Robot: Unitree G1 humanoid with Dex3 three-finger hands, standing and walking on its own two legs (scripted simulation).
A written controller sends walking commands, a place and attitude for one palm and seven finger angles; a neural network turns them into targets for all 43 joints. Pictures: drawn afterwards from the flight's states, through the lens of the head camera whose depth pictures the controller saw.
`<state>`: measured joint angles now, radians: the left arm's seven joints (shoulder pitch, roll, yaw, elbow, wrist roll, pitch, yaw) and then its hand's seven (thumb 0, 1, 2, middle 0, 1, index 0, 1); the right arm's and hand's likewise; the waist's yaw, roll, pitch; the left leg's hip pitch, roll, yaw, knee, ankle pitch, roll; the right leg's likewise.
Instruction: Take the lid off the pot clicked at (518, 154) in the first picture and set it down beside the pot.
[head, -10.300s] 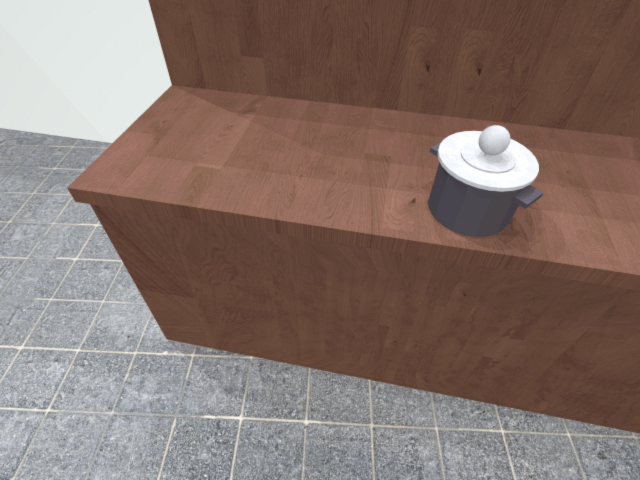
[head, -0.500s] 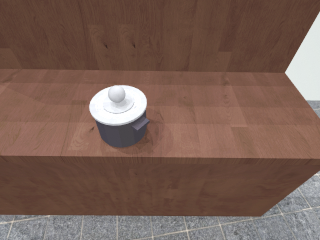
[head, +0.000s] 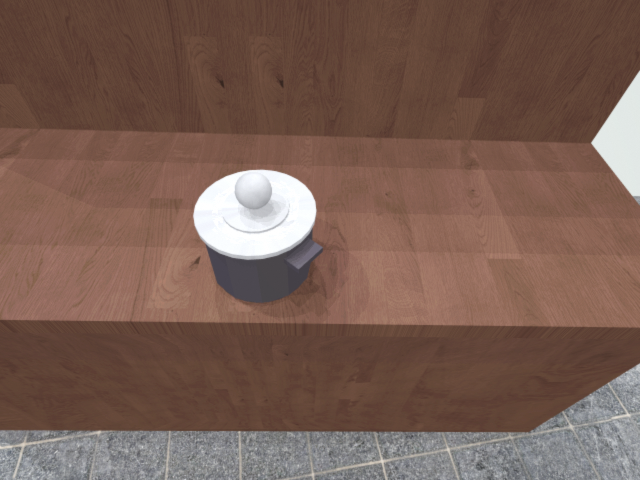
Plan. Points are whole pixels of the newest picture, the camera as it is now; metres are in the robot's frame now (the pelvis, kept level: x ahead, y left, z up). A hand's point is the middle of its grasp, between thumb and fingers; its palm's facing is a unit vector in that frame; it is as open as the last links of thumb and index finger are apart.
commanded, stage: look again from close up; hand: left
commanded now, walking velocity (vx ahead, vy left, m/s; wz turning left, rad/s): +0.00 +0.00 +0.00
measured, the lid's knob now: (253, 190) +0.46 +0.12 +0.11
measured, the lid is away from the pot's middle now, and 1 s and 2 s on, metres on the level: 0.00 0.00 0.00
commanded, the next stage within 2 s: lift the closed hand beside the body in 0.56 s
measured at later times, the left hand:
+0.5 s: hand out of the picture -0.02 +0.17 -0.18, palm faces +0.03 -0.99 -0.17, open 7.4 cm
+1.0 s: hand out of the picture +0.12 +0.18 -0.05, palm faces +0.13 -0.97 -0.22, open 5.2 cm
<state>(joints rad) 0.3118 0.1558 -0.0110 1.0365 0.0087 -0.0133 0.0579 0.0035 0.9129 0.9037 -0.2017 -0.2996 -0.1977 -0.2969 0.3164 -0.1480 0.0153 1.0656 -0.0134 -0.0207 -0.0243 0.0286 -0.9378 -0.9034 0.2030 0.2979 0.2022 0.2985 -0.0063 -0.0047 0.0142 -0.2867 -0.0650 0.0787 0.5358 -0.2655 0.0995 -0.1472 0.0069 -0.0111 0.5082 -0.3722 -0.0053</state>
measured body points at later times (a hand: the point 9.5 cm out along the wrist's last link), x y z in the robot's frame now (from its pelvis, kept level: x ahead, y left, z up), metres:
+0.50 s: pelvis +0.00 +0.01 +0.01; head +0.02 +0.03 +0.45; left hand -0.02 +0.23 -0.16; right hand +0.04 -0.22 -0.14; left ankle +0.01 +0.05 -0.73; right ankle -0.06 -0.12 -0.73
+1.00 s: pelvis -0.03 -0.01 +0.00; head -0.05 -0.01 +0.45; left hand +0.10 +0.23 -0.03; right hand +0.15 -0.23 -0.07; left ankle +0.01 +0.05 -0.73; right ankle -0.06 -0.12 -0.73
